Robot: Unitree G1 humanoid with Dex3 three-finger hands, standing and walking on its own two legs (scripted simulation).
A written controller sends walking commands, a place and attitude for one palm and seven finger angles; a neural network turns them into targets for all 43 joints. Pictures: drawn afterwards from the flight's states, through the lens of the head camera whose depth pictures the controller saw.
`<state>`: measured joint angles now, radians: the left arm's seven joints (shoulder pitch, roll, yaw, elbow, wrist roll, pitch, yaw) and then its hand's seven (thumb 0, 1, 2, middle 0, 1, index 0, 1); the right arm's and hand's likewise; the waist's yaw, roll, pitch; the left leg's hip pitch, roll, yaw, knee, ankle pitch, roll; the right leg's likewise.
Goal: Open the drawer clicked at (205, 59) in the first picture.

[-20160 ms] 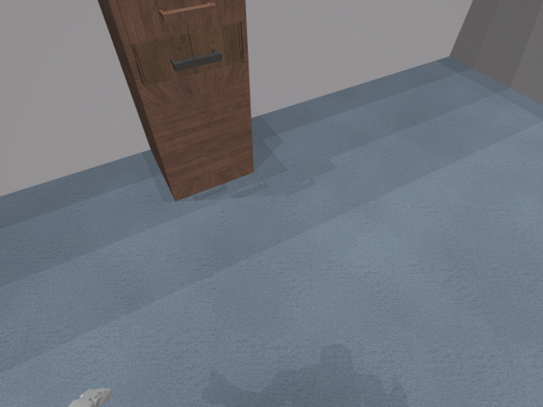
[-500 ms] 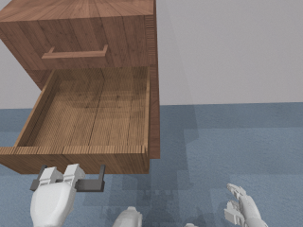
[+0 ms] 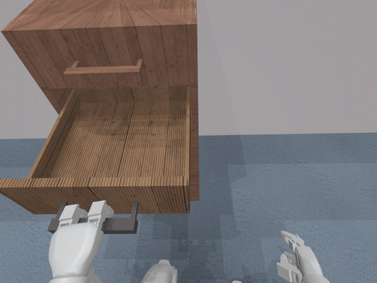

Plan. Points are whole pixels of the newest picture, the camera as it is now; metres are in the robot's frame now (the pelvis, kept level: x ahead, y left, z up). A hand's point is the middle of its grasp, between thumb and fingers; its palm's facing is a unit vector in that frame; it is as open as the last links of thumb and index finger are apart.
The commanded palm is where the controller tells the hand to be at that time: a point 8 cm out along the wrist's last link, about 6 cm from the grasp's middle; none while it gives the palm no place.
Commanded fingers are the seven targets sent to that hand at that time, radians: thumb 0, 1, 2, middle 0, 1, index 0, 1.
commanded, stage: lift the hand off the handle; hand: left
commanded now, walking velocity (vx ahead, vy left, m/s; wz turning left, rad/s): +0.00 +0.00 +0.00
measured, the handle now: (96, 215) +0.25 +0.23 +0.00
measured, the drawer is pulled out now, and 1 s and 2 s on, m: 0.30 0.30 0.30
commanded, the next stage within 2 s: none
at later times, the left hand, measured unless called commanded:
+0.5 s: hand (95, 239) +0.21 +0.22 -0.01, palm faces -0.02 -0.12 -0.99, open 13.6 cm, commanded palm +0.19 +0.21 +0.06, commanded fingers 0.00 -0.50 0.30 -0.30 -1.20 -0.30 -1.20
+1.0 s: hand (92, 233) +0.21 +0.21 +0.03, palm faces -0.01 -0.13 -0.99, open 13.5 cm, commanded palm +0.19 +0.20 +0.10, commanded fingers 0.00 -0.50 0.30 -0.30 -1.20 -0.30 -1.20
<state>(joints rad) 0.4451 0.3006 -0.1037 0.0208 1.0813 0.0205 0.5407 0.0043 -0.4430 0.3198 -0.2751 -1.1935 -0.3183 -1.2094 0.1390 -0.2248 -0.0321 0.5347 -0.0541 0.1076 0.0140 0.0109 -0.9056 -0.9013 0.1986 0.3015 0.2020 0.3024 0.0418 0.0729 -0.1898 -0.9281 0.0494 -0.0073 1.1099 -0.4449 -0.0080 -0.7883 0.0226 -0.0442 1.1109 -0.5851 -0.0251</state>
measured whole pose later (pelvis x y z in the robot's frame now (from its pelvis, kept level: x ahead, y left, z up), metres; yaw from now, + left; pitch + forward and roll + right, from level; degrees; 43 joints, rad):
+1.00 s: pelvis +0.01 -0.01 +0.03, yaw +0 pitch +10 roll -1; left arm 0.41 0.32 -0.15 -0.05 1.03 0.08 0.42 0.00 -0.48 0.30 -0.32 -1.20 -0.37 -1.22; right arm 0.14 -0.22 -0.02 0.55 -0.03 0.09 0.00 0.01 -0.91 -0.90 0.20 0.30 0.20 0.30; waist 0.06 0.08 -0.14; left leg -0.72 0.05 0.00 0.93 -0.39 -0.02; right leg -0.59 0.02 -0.04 0.94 -0.53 -0.03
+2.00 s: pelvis +0.02 +0.01 +0.05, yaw +0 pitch +6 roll -1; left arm 0.51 0.39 -0.06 -0.29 0.95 0.04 0.27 0.00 -0.49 0.30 -0.32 -1.20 -0.32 -1.21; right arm 0.13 -0.22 -0.01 0.54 -0.01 0.08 0.02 0.01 -0.91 -0.90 0.20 0.30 0.20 0.30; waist 0.08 0.09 -0.11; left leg -0.53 0.04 0.02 0.78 -0.35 0.00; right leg -0.40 0.01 -0.02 0.75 -0.45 -0.01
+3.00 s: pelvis +0.03 +0.00 +0.07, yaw +0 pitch +3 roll -1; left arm 0.58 0.48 0.05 -0.45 0.86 0.02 0.14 0.00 -0.49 0.30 -0.32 -1.20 -0.32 -1.20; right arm 0.13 -0.26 -0.01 0.53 0.01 0.06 0.00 0.01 -0.91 -0.90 0.20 0.30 0.20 0.30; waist 0.10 0.11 -0.07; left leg -0.41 0.04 0.01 0.66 -0.30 -0.01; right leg -0.27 0.02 -0.03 0.62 -0.41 -0.02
